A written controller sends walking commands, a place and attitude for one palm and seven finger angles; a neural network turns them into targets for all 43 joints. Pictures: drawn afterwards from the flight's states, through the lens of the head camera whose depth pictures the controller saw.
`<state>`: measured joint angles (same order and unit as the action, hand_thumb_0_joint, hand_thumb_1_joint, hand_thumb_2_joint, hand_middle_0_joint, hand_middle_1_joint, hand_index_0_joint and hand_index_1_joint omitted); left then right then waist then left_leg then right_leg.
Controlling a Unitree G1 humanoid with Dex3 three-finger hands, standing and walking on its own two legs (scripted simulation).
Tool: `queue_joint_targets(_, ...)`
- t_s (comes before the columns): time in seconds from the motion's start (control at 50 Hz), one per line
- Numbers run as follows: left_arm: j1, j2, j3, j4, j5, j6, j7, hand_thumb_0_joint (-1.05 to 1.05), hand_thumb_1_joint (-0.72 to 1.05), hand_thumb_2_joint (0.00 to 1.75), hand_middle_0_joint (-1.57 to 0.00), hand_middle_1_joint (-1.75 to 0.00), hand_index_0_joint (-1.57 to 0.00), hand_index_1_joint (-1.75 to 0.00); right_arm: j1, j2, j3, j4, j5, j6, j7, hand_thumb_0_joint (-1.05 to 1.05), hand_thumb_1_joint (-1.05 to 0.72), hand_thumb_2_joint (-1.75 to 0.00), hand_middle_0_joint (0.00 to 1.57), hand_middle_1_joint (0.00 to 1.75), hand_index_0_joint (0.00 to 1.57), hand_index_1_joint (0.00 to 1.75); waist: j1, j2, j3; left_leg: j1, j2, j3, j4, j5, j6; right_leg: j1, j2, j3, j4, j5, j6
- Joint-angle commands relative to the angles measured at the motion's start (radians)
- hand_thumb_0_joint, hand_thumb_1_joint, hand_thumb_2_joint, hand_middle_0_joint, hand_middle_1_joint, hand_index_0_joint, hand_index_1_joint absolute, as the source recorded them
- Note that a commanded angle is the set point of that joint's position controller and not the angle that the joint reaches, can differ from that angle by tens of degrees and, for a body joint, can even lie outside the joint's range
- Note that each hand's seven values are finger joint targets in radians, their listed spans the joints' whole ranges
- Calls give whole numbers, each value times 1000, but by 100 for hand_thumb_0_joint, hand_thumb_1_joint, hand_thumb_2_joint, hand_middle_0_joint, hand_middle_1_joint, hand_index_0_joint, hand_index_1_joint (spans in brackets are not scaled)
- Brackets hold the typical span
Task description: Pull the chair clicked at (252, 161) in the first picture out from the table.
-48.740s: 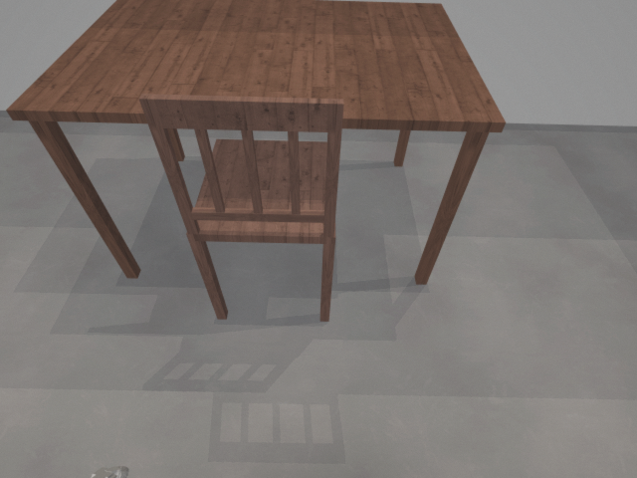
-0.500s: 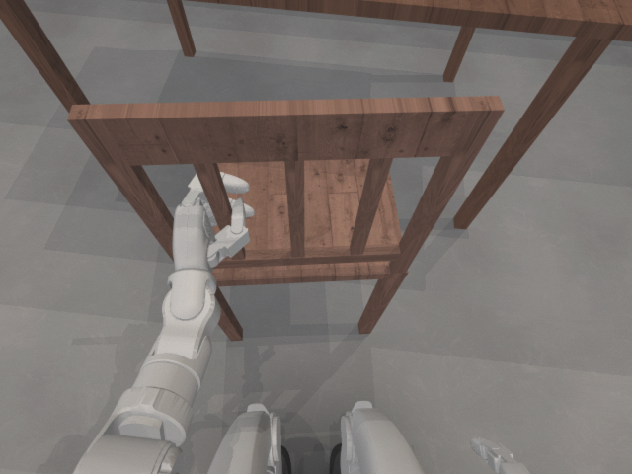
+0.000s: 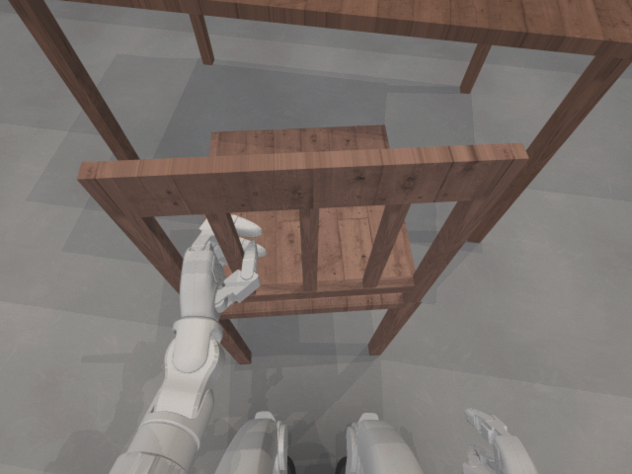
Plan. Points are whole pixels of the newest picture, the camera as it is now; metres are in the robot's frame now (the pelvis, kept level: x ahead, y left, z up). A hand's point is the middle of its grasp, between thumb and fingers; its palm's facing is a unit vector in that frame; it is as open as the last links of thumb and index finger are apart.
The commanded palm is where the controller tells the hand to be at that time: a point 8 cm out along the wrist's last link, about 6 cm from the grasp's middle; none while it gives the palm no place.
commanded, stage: step backward, pulling the chair out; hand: left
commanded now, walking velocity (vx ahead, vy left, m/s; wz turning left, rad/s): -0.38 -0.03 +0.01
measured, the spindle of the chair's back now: (309, 253) +0.39 +0.01 +0.00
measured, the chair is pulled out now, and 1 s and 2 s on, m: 0.29 0.39 0.46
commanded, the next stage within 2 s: none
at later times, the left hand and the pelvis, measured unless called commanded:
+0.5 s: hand (241, 290) +0.33 +0.09 +0.03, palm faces -0.12 -0.99 -0.10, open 5.1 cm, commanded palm +0.30 +0.15 +0.03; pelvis -0.01 +0.01 +0.10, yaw -2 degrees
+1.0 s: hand (233, 355) +0.25 +0.09 +0.03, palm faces -0.11 -0.99 -0.13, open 5.1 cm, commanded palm +0.24 +0.15 +0.03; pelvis -0.06 +0.01 +0.10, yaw +0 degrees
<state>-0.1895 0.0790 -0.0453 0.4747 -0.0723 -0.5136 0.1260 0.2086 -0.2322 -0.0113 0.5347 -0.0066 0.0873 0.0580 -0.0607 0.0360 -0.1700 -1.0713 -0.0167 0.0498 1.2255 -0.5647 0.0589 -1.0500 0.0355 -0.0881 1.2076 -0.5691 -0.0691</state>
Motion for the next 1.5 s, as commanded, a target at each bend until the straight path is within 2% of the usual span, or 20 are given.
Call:
queue_joint_targets(0.0,-418,311,94,-401,76,35,22,0,90,90,-50,-145,-50,-145,129,-125,-50,-145,54,58,-49,0,-90,-90,20,30,20,30,-10,0,-686,591,42,-88,-294,495,-15,689,-104,219,-336,633,73)
queue_joint_targets(0.04,-359,244,59,-378,56,156,29,0,90,90,-50,-145,-50,-145,108,-104,-32,-180,68,87,-103,0,-90,-90,20,30,20,30,-19,41,-596,647,35,-78,-377,555,-9,760,-116,203,-394,851,94)
queue_joint_targets(0.12,-241,131,-19,31,49,287,1,0,90,90,-50,-145,-50,-145,55,-116,-6,-100,77,127,-151,0,-90,-90,20,30,20,30,-15,-102,-225,573,81,-116,-530,447,-1,730,-152,197,-523,793,126)
queue_joint_targets(0.2,-365,153,-5,168,45,277,-18,0,90,90,-50,-145,-50,-145,56,-133,-7,-65,76,120,-179,0,-90,-90,20,30,20,30,-7,-42,-178,709,127,-144,-639,617,-1,788,-164,176,-608,870,119)
queue_joint_targets(0.32,-337,146,-1,256,39,252,-53,0,90,90,-50,-145,-50,-145,54,-132,-24,-48,48,92,-175,0,-90,-90,20,30,20,30,9,103,-173,927,220,-226,-727,946,15,762,-106,139,-647,619,66)
queue_joint_targets(0.4,-264,153,11,215,40,244,-66,0,90,90,-50,-145,-50,-145,37,-128,-30,-52,31,74,-160,0,-90,-90,20,30,20,30,21,100,-175,993,250,-227,-745,1028,16,779,-95,140,-684,555,51)
queue_joint_targets(0.54,-243,191,20,152,39,240,-56,0,90,90,-50,-145,-50,-145,22,-137,-38,-57,46,56,-169,0,-90,-90,20,30,20,30,10,39,-160,874,200,-162,-744,740,-19,898,-150,189,-736,809,40)
queue_joint_targets(0.72,-318,197,7,223,42,215,-26,0,90,90,-50,-145,-50,-145,19,-128,-30,-8,57,15,-181,0,-90,-90,20,30,20,30,7,-29,-107,849,128,-117,-741,440,-16,814,-176,234,-843,567,88)
queue_joint_targets(0.88,-358,198,-10,279,54,204,-13,0,90,90,-50,-145,-50,-145,24,-144,-30,19,71,-17,-173,0,-90,-90,20,30,20,30,10,-80,-63,819,65,-100,-697,287,-31,782,-249,285,-961,382,75)
queue_joint_targets(0.96,-358,186,-26,287,55,197,-19,0,90,90,-50,-145,-50,-145,13,-152,-24,17,67,-27,-178,0,-90,-90,20,30,20,30,14,-28,-49,830,142,-176,-825,377,3,776,-154,187,-850,368,92)
queue_joint_targets(1.06,-355,165,-21,241,49,200,-31,0,90,90,-50,-145,-50,-145,-16,-136,-19,-3,37,-23,-185,0,-90,-90,20,30,20,30,29,68,-64,771,300,-345,-931,458,78,778,-77,145,-545,234,41)
queue_joint_targets(1.14,-330,161,-11,211,60,205,-37,0,90,90,-50,-145,-50,-145,13,-135,-26,5,17,-32,-171,0,-90,-90,20,30,20,30,22,51,-101,869,314,-312,-831,708,84,799,-77,143,-594,272,38)
queue_joint_targets(1.18,-322,148,-18,194,61,211,-43,0,90,90,-50,-145,-50,-145,-7,-135,-27,7,16,-38,-168,0,-90,-90,20,30,20,30,20,69,-61,780,318,-295,-836,611,78,847,-85,140,-600,274,32)
queue_joint_targets(1.28,-283,167,8,147,51,212,-37,0,90,90,-50,-145,-50,-145,-37,-131,-32,1,25,-61,-178,0,-90,-90,20,30,20,30,27,20,-21,557,232,-239,-809,183,34,933,-145,210,-666,287,3)
queue_joint_targets(1.32,-271,189,17,139,55,202,-24,0,90,90,-50,-145,-50,-145,-22,-116,-33,2,29,-71,-178,0,-90,-90,20,30,20,30,23,-90,-15,569,120,-173,-645,34,-12,813,-262,393,-841,86,-37)
queue_joint_targets(1.34,-260,211,31,149,55,205,-12,0,90,90,-50,-145,-50,-145,8,-122,-41,21,35,-74,-175,0,-90,-90,20,30,20,30,20,-177,-21,676,40,-111,-453,65,-54,703,-354,486,-995,4,-57)
queue_joint_targets(1.36,-272,196,24,165,62,215,-3,0,90,90,-50,-145,-50,-145,-2,-115,-39,31,35,-77,-168,0,-90,-90,20,30,20,30,29,-200,-38,698,3,-107,-262,59,-70,692,-417,499,-1044,92,-76)
queue_joint_targets(1.4,-305,185,29,185,70,233,-3,0,90,90,-50,-145,-50,-145,-25,-99,-25,44,32,-90,-157,0,-90,-90,20,30,20,30,29,-145,-81,611,16,-172,-171,28,-73,853,-424,408,-949,403,-94)
queue_joint_targets(1.42,-303,197,48,187,72,235,-2,0,90,90,-50,-145,-50,-145,-28,-96,-20,53,31,-91,-155,0,-90,-90,20,30,20,30,29,-129,-104,615,18,-163,-189,43,-83,900,-395,333,-905,483,-84)
queue_joint_targets(1.48,-274,174,39,220,62,260,-5,0,90,90,-50,-145,-50,-145,-29,-101,-20,71,32,-91,-155,0,-90,-90,20,30,20,30,43,-119,-82,635,16,-129,-286,28,-90,933,-368,287,-882,595,-57)
